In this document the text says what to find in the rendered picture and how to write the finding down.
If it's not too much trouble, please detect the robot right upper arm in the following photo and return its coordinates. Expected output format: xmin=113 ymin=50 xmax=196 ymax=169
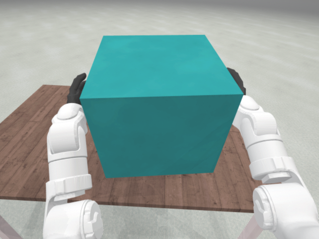
xmin=253 ymin=182 xmax=319 ymax=239

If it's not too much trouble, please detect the robot left upper arm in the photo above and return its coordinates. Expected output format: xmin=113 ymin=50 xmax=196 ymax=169
xmin=44 ymin=199 xmax=104 ymax=239

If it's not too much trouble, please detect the robot right forearm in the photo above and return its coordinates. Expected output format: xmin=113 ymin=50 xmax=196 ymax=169
xmin=232 ymin=95 xmax=319 ymax=221

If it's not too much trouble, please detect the left robot hand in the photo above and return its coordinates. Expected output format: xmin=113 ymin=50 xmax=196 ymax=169
xmin=67 ymin=73 xmax=86 ymax=105

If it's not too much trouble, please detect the right robot hand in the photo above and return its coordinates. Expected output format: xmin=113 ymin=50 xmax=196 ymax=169
xmin=227 ymin=67 xmax=246 ymax=95

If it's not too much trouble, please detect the robot left forearm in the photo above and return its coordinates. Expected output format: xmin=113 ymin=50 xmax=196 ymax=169
xmin=43 ymin=103 xmax=92 ymax=239

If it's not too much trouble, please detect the table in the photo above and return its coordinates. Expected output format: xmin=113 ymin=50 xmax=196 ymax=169
xmin=0 ymin=85 xmax=281 ymax=239

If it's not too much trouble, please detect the carton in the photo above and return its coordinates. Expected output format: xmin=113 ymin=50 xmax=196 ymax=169
xmin=79 ymin=35 xmax=244 ymax=178

